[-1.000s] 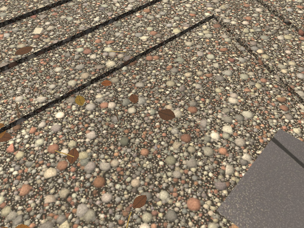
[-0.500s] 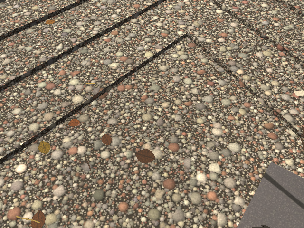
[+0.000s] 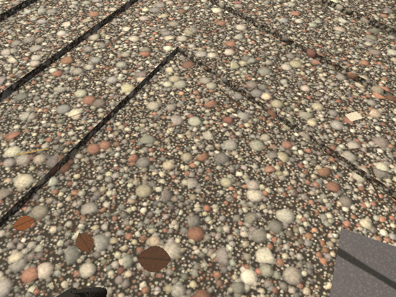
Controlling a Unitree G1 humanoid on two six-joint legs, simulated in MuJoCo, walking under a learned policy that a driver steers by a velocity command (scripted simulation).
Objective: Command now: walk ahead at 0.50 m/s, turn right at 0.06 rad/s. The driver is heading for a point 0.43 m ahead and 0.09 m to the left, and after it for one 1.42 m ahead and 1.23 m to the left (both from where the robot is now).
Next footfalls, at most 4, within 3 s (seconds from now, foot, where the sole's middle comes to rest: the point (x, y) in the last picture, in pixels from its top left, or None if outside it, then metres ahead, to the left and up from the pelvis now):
0.20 right None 0.29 -0.12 -0.78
0.68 left None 0.49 0.14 -0.78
1.16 right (211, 288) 0.54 -0.06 -0.78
1.62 left None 0.35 0.12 -0.78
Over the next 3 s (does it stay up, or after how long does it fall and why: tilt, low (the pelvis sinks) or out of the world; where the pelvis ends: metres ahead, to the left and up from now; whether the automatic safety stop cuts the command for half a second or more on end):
stays up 0.42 0.02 0.01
